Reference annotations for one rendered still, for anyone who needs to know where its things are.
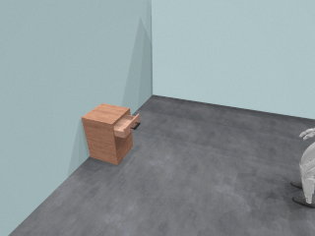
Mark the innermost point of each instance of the cabinet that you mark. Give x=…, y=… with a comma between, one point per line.
x=99, y=131

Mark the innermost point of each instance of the robot right hand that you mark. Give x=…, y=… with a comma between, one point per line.
x=310, y=133

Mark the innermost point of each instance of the left robot foot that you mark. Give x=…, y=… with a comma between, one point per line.
x=303, y=202

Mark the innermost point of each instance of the robot foot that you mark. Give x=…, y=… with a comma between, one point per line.
x=296, y=184
x=303, y=202

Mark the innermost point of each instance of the right robot foot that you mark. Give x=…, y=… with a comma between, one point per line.
x=296, y=184

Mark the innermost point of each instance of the drawer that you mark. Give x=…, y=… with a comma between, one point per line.
x=124, y=127

